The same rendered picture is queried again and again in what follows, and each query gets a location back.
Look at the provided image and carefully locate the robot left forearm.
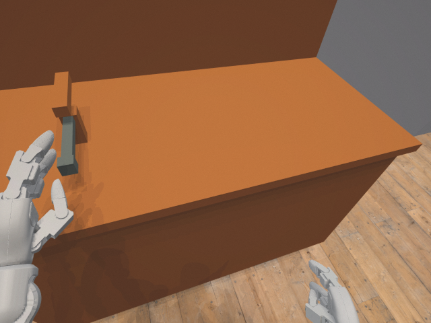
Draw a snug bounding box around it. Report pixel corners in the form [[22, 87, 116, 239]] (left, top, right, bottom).
[[0, 264, 41, 323]]

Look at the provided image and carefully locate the counter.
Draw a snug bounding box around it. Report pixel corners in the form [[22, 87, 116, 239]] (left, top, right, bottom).
[[0, 0, 422, 323]]

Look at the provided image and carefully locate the left robot hand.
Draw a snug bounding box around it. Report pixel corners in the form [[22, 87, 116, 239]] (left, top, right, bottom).
[[0, 130, 73, 266]]

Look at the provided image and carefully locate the tap lever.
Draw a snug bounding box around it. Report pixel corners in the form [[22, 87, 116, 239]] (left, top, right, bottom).
[[57, 116, 78, 176]]

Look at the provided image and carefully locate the right robot hand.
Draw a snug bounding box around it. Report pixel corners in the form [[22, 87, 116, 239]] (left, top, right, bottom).
[[305, 260, 360, 323]]

